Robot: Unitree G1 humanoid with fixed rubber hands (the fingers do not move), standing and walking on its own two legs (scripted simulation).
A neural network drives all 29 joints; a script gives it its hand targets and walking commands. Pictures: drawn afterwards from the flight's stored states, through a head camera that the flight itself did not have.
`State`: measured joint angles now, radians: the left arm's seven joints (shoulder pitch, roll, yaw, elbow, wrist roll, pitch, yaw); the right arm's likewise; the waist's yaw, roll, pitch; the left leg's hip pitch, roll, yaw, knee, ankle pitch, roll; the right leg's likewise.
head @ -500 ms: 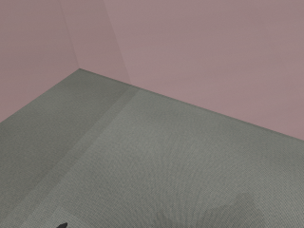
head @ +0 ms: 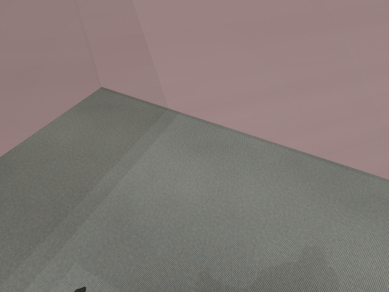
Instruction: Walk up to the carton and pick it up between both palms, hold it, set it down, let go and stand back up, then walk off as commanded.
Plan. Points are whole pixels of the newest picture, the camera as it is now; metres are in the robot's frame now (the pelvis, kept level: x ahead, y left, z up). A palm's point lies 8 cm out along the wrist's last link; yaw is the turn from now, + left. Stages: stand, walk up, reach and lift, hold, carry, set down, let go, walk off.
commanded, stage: stand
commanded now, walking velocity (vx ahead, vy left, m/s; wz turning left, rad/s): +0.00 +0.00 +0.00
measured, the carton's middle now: out of the picture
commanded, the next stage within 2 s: walk up in 0.20 s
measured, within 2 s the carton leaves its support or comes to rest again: neither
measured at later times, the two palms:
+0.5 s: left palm out of the picture +0.10 +0.27 -0.11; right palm out of the picture +0.09 -0.27 -0.11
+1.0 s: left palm out of the picture -0.04 +0.43 -0.14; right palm out of the picture -0.05 -0.14 -0.06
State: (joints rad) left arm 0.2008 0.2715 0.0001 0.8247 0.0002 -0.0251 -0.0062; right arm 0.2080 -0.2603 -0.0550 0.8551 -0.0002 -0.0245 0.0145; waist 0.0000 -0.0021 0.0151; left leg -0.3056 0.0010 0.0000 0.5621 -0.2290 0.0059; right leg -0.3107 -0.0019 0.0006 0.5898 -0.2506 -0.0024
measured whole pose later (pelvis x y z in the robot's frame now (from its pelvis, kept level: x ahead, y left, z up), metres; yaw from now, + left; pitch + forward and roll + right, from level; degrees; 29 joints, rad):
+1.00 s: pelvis -0.13 +0.17 +0.01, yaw -6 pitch -3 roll -5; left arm 0.25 0.32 0.00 0.82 0.00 0.06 0.03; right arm 0.11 -0.29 -0.10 0.86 0.00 0.09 -0.01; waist 0.00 -0.04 0.12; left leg -0.27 -0.07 0.06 0.41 -0.11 -0.01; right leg -0.40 0.10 0.17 0.87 -0.40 0.01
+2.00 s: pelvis -0.48 +0.58 -0.03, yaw -30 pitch -8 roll -3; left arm 0.47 0.41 0.02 0.82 0.00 0.14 -0.09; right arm 0.01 -0.36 -0.15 0.84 0.00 0.03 -0.03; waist 0.12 -0.04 0.12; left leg -0.45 -0.03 0.03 1.25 -0.38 -0.09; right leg -0.32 0.07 0.11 0.73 -0.28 -0.04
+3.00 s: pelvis -0.61 +0.96 +0.00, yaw -60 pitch -8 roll -3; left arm 0.30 0.39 0.02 0.84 0.00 0.08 -0.06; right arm 0.25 -0.36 -0.12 0.81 0.00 0.04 0.04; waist 0.08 -0.01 0.15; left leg -0.10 0.02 0.13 0.64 -0.41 0.04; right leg -0.43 0.05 0.09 0.95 -0.36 -0.02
